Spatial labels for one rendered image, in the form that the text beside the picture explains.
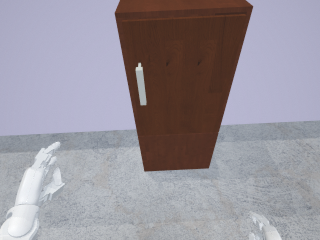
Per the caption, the right robot hand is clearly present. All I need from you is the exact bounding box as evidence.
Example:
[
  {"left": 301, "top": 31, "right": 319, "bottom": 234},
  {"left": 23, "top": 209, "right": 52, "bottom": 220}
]
[{"left": 248, "top": 211, "right": 282, "bottom": 240}]

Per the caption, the robot left forearm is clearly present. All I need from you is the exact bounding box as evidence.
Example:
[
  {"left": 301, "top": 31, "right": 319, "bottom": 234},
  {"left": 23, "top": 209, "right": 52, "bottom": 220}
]
[{"left": 0, "top": 204, "right": 40, "bottom": 240}]

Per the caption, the cupboard door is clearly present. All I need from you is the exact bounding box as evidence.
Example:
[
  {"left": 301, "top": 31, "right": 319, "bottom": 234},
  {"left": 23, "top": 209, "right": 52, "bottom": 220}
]
[{"left": 122, "top": 14, "right": 247, "bottom": 136}]

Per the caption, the left robot hand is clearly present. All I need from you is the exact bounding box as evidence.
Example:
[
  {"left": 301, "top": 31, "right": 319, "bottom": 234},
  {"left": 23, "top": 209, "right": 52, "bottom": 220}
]
[{"left": 14, "top": 141, "right": 65, "bottom": 207}]

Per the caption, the handle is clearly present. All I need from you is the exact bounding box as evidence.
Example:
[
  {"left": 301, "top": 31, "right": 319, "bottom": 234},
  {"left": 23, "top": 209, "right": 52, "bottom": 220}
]
[{"left": 135, "top": 62, "right": 147, "bottom": 106}]

